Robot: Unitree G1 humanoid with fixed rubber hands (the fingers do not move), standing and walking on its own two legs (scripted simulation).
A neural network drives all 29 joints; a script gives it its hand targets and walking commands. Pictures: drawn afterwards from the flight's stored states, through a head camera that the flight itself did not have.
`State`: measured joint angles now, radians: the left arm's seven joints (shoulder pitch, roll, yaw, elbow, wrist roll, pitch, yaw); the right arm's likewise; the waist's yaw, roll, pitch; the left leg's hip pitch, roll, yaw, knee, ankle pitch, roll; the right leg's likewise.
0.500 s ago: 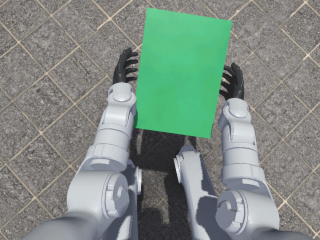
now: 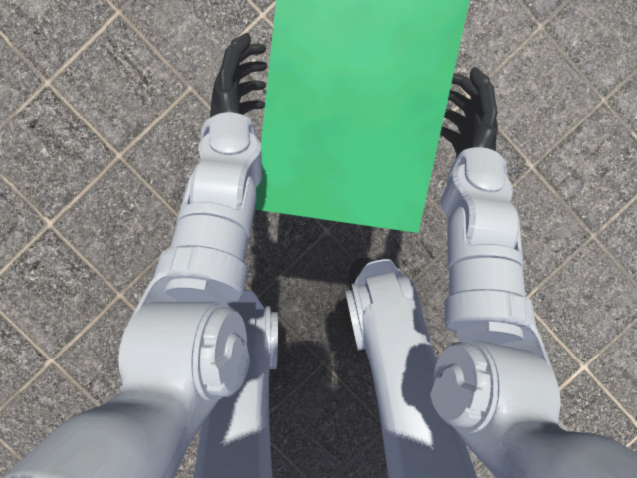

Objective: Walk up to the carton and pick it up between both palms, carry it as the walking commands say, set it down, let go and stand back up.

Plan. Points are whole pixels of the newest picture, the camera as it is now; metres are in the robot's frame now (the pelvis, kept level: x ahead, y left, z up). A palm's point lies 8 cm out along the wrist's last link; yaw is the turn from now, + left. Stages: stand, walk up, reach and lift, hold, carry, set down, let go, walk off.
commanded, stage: set down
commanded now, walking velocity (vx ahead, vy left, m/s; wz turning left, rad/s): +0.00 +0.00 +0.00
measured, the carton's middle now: (348, 106) +0.51 -0.11 -0.23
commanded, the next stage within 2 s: none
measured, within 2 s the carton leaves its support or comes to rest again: neither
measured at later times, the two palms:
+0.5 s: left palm (240, 114) +0.52 +0.03 -0.22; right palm (445, 143) +0.44 -0.23 -0.23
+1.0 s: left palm (246, 115) +0.53 +0.03 -0.26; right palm (441, 133) +0.46 -0.24 -0.27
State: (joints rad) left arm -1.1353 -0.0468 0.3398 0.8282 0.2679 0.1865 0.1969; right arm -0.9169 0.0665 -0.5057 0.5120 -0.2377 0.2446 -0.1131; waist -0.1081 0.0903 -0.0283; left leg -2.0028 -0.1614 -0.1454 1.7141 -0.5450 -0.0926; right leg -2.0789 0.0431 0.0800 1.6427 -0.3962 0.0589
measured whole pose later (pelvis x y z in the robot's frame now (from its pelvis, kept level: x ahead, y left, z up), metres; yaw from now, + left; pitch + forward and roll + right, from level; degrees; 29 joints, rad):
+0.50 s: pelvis -0.01 +0.00 -0.05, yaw +1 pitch +47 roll +1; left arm -1.33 0.02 0.32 0.88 0.23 0.21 0.21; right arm -1.10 -0.02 -0.51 0.57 -0.24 0.25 -0.09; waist -0.11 0.09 0.14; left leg -2.14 -0.19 -0.14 1.87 -0.56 -0.11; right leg -2.22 0.04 0.08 1.80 -0.41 0.06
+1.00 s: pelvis -0.01 +0.00 -0.08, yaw +0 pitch +44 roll +1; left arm -1.40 0.09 0.27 0.96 0.16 0.19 0.18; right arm -1.22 -0.12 -0.48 0.71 -0.21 0.24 -0.06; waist -0.11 0.09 0.24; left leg -2.17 -0.19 -0.14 2.00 -0.61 -0.11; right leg -2.26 0.06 0.08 1.93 -0.43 0.07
